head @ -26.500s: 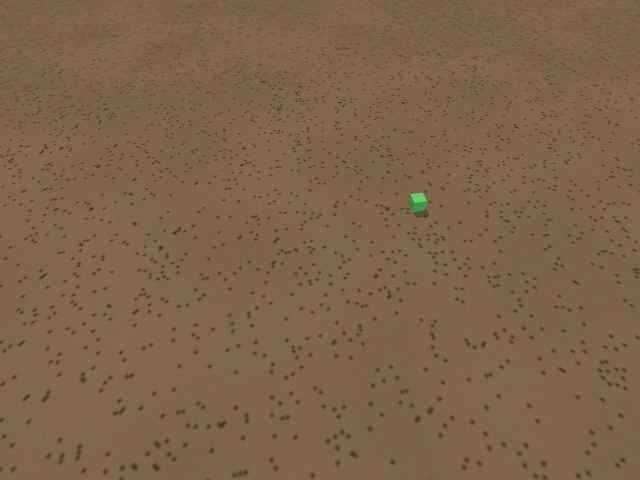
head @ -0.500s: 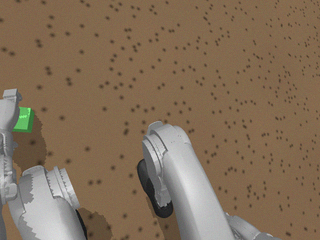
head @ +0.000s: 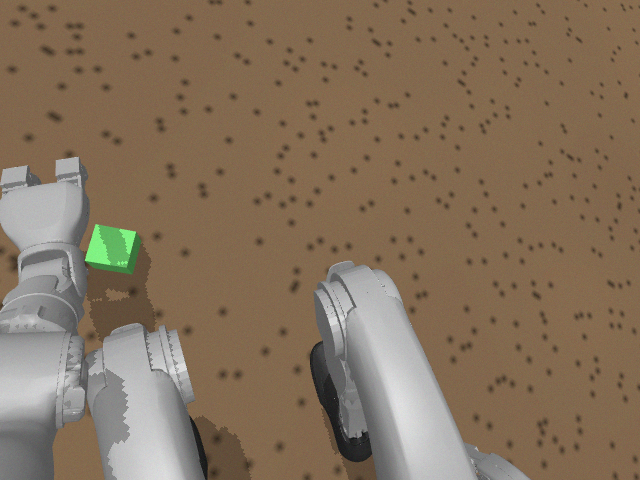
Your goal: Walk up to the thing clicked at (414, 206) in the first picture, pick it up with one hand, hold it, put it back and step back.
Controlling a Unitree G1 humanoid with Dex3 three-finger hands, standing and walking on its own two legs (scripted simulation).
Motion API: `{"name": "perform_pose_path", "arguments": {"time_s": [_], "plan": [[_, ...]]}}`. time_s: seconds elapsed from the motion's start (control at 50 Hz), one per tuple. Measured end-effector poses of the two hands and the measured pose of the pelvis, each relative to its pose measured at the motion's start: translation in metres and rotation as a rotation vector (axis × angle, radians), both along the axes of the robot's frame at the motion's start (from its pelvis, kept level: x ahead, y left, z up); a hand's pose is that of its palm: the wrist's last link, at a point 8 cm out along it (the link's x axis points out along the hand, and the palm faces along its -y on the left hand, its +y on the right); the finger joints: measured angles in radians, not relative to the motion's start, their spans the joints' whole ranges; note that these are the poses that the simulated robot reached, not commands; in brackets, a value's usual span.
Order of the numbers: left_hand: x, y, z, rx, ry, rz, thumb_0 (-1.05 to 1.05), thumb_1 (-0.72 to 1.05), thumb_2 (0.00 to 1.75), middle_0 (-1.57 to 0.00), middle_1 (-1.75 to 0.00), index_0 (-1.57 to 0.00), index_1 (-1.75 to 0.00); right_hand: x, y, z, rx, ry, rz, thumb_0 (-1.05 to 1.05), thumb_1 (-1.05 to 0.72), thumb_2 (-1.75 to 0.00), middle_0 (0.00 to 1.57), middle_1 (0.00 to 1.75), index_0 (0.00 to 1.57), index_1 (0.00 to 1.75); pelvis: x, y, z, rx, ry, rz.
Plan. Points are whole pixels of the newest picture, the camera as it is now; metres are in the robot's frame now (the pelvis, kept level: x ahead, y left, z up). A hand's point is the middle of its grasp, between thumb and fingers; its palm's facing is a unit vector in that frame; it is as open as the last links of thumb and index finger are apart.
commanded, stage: withdraw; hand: left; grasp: from above
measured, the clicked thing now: (114, 250) +0.45 +0.19 -0.29
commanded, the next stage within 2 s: home in 0.80 s
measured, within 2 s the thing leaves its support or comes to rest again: neither
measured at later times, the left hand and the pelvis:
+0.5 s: hand (76, 255) +0.40 +0.20 -0.09, palm faces -0.51 -0.03 -0.86, open 11.8 cm; pelvis -0.02 -0.02 +0.06, yaw +7 degrees
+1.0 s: hand (27, 233) +0.43 +0.24 -0.08, palm faces -0.41 -0.09 -0.91, open 11.3 cm; pelvis +0.00 -0.01 +0.06, yaw +6 degrees
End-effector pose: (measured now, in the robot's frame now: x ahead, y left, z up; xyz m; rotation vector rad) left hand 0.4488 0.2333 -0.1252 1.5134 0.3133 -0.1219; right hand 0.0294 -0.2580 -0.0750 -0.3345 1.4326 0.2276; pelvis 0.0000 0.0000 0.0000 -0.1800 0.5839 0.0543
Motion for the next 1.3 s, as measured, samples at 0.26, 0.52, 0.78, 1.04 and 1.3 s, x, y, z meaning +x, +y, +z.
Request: {"name": "perform_pose_path", "arguments": {"time_s": [0.26,0.52,0.78,1.04,1.3], "plan": [[-0.011,-0.006,0.125,0.034,0.181,0.091,0.00,-0.34,0.87,-0.38,-0.78,-0.33,-0.84,0.052,-0.017,0.021,-0.005,-0.157,-0.143,0.00,-0.93,-0.92,0.19,0.30,0.20,0.29,-0.010,-0.011,0.063,0.096,0.027,0.032],[-0.039,-0.032,0.080,-0.005,0.254,-0.105,0.00,-0.20,0.75,-0.50,-0.65,-0.45,-0.71,0.038,-0.051,0.034,-0.198,-0.138,-0.069,0.00,-0.93,-0.92,0.19,0.30,0.20,0.29,-0.017,-0.025,0.058,0.118,0.012,0.044],[-0.021,-0.004,0.036,0.013,0.095,-0.008,0.00,-0.10,0.71,-0.50,-0.65,-0.48,-0.68,0.021,-0.032,-0.007,-0.161,-0.042,-0.084,0.00,-0.92,-0.91,0.19,0.30,0.20,0.29,-0.007,-0.018,0.024,0.095,0.031,0.034],[-0.024,0.006,0.107,-0.017,0.186,0.065,0.00,-0.07,0.78,-0.38,-0.71,-0.38,-0.73,0.042,-0.008,0.019,-0.082,-0.098,-0.160,0.00,-0.91,-0.90,0.20,0.30,0.20,0.29,-0.003,-0.010,0.066,0.090,0.048,0.040],[-0.092,0.000,0.183,-0.196,0.098,0.160,0.00,0.50,0.92,-0.25,-0.46,-0.25,-0.48,0.078,-0.022,0.085,-0.153,-0.245,-0.206,0.00,-0.90,-0.90,0.20,0.30,0.20,0.29,-0.010,-0.011,0.125,0.100,0.003,0.053]]}}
